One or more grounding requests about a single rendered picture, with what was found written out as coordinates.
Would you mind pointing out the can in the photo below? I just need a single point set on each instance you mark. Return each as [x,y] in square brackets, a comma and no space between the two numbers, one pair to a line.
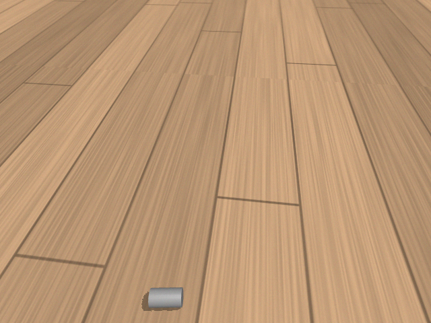
[168,297]

